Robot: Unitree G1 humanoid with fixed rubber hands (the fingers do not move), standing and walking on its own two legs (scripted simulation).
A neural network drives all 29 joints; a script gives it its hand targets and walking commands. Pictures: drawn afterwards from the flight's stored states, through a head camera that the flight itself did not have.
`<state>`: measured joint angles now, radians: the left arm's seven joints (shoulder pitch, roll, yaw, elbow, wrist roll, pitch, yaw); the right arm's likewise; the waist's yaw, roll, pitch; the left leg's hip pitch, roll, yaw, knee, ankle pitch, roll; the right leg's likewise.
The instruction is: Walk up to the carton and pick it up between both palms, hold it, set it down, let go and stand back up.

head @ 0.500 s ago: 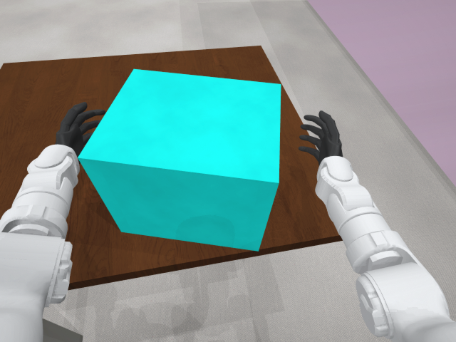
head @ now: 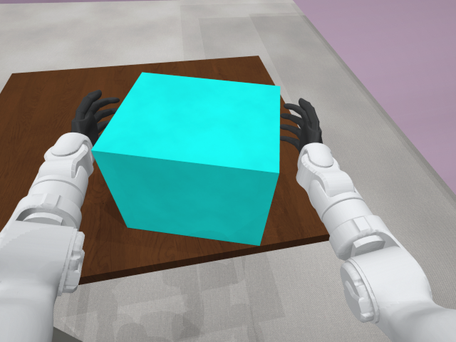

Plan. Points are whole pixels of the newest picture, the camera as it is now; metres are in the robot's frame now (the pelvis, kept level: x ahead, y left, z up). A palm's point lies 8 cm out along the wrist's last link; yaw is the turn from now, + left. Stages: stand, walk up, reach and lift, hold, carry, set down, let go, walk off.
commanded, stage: reach and lift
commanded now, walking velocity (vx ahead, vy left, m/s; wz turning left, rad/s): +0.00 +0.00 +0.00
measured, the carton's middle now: (201, 159) +0.45 +0.02 +0.07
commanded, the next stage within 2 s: none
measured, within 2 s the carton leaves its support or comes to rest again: leaves its support in 1.64 s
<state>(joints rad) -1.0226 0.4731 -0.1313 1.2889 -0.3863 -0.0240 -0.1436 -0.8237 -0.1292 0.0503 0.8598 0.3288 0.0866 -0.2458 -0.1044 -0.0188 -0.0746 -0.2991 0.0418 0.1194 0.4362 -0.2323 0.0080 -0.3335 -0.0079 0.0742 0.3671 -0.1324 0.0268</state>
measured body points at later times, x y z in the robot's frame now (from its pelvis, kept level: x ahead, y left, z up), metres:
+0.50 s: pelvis +0.01 +0.00 +0.00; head +0.03 +0.02 +0.45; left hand +0.48 +0.21 +0.13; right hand +0.42 -0.17 +0.12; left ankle -0.01 +0.10 -0.74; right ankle +0.03 -0.15 -0.74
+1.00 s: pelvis +0.01 +0.00 +0.00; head +0.03 +0.02 +0.45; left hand +0.47 +0.21 +0.13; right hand +0.42 -0.17 +0.12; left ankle -0.01 +0.10 -0.74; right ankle +0.03 -0.15 -0.74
